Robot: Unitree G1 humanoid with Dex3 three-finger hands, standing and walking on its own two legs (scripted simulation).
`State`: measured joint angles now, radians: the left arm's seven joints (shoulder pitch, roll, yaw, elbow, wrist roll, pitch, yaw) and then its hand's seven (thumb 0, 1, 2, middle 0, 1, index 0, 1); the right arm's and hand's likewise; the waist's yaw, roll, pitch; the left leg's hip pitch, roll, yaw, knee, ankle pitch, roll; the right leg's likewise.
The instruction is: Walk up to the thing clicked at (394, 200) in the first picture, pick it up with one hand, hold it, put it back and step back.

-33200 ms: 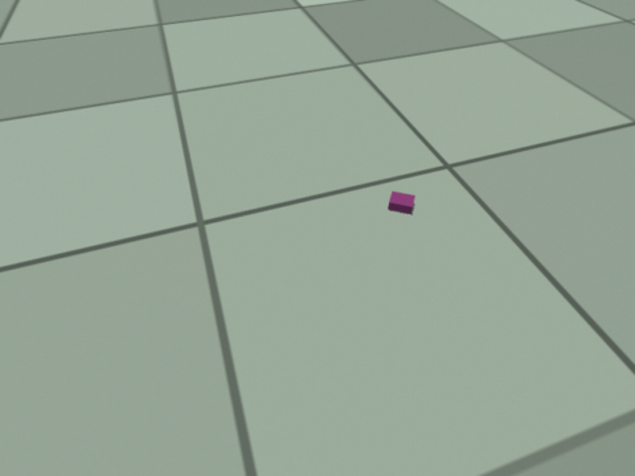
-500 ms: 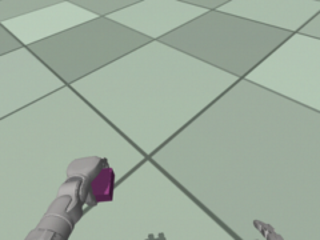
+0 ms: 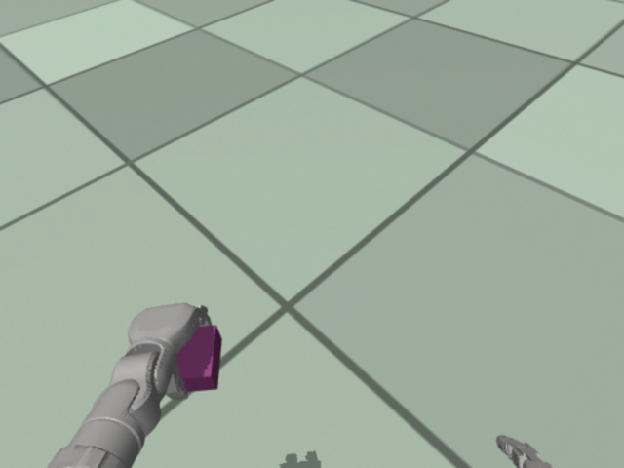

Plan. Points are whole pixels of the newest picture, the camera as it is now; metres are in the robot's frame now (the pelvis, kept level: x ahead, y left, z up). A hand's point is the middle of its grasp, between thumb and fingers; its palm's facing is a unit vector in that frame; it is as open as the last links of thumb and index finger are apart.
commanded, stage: crouch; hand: left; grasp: from above
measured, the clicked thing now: (181, 359) +0.30 +0.22 -0.08
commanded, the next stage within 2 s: lower in 1.92 s
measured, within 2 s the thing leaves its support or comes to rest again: neither
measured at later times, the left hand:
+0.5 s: hand (183, 387) +0.28 +0.24 -0.15, palm faces -0.48 -0.03 -0.88, open 10.7 cm
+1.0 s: hand (215, 404) +0.34 +0.26 -0.40, palm faces -0.46 -0.05 -0.89, open 10.8 cm
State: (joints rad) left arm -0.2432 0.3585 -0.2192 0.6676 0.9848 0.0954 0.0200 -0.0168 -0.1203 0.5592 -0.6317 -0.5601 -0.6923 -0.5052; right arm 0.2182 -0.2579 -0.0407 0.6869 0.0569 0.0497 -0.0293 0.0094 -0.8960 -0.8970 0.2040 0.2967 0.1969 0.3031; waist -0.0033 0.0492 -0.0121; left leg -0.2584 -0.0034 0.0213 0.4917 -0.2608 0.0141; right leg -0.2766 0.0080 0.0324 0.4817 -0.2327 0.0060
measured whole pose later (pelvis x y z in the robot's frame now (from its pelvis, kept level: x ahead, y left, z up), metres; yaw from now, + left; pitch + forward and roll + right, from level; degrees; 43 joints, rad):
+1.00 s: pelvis -0.07 +0.00 -0.25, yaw +0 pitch +35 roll -3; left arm -0.72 0.50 0.03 1.27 1.13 -0.07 0.36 -0.02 -0.08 0.55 -0.57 -0.61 -0.63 -0.56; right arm 0.22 -0.24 -0.03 0.75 -0.06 -0.06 0.01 0.01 -0.88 -0.89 0.21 0.30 0.20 0.30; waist -0.16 0.05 -0.20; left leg -1.77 -0.01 -0.02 1.79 -0.63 0.02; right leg -1.76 0.01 -0.02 1.74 -0.60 0.01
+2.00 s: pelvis -0.08 +0.00 -0.42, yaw -4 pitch +36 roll -7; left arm -0.94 0.75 0.18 1.52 1.27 -0.19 0.47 -0.02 -0.11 0.55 -0.62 -0.55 -0.69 -0.50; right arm 0.16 -0.27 0.04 0.77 -0.16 -0.11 0.15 0.00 -0.89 -0.89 0.21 0.30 0.20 0.30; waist -0.24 0.00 -0.06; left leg -2.27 -0.01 -0.09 2.35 -0.72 0.01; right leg -2.23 0.01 -0.09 2.26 -0.66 0.00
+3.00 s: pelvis -0.08 +0.00 -0.47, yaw -9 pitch +30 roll -12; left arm -0.98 0.95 0.25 1.69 1.29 -0.25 0.58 -0.02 -0.11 0.55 -0.62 -0.55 -0.68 -0.50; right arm 0.10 -0.32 0.19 0.72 -0.23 -0.18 0.22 0.00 -0.89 -0.89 0.21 0.30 0.20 0.30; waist -0.32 -0.09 0.10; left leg -2.36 0.00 -0.17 2.55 -0.74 0.02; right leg -2.29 0.03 -0.17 2.39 -0.64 0.02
